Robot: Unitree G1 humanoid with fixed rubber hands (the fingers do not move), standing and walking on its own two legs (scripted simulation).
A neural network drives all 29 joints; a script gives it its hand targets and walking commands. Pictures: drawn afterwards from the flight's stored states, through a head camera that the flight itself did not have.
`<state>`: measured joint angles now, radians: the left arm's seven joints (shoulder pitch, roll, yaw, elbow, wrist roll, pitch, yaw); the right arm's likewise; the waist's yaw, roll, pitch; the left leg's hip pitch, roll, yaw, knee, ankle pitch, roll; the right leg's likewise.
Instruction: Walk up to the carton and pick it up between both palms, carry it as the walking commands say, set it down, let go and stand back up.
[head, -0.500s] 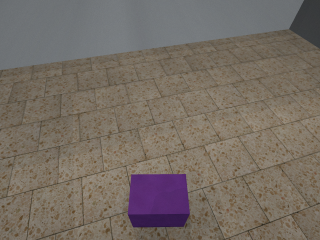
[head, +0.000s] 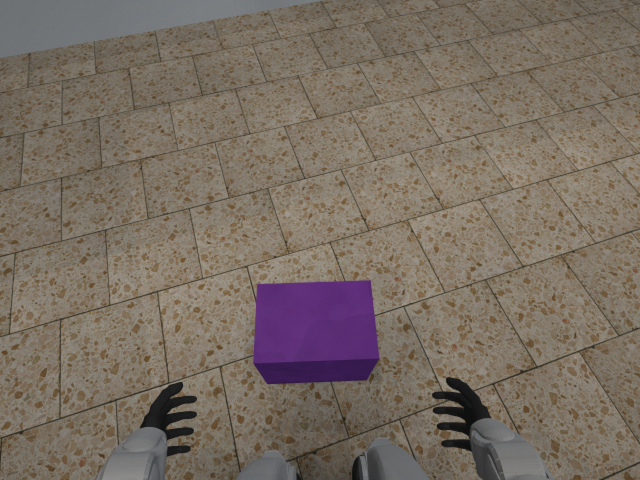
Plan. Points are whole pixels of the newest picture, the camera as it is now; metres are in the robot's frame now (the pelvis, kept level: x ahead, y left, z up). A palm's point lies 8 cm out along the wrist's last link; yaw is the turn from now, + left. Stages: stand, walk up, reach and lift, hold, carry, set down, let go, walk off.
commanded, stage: reach and lift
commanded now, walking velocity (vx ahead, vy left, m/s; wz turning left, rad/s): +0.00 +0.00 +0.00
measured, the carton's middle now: (315, 335) +0.45 +0.01 -0.59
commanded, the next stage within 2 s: none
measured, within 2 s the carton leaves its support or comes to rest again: neither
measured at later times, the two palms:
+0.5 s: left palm (152, 345) +0.31 +0.25 -0.11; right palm (455, 344) +0.30 -0.20 -0.14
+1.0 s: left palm (179, 287) +0.43 +0.25 -0.20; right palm (430, 265) +0.46 -0.21 -0.20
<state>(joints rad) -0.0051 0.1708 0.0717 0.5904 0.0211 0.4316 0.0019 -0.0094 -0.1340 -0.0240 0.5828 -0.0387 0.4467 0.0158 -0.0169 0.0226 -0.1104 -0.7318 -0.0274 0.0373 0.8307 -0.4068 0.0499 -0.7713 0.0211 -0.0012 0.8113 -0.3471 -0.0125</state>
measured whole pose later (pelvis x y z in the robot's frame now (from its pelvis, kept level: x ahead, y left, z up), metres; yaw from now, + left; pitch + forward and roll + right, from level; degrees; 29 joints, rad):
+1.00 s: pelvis -0.09 -0.01 -0.07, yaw +3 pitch +26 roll -1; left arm -1.30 0.54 0.15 0.69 -0.22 0.44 -0.01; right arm -1.34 -0.45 -0.25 0.75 0.18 0.43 -0.07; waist 0.00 0.00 0.52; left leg -1.26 -0.05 -0.02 1.18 -0.37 0.02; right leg -1.27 0.02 -0.04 1.13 -0.33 -0.02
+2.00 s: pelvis -0.13 -0.02 -0.30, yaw +4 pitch +35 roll +2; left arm -1.51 0.60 0.15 0.73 -0.26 0.41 -0.01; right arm -1.46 -0.45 -0.15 0.64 0.25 0.46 -0.14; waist -0.03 -0.03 0.53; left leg -2.05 -0.07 0.03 2.00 -0.55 0.00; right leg -2.09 0.05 0.02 1.98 -0.49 0.00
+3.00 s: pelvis -0.11 -0.01 -0.38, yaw +3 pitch +32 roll +0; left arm -1.49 0.55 0.05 0.95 -0.32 0.21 0.02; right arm -1.48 -0.44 -0.15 0.97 0.26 0.19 -0.12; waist -0.01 0.00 0.52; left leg -2.21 -0.04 0.05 2.31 -0.65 0.04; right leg -2.24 0.00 -0.03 2.27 -0.59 -0.02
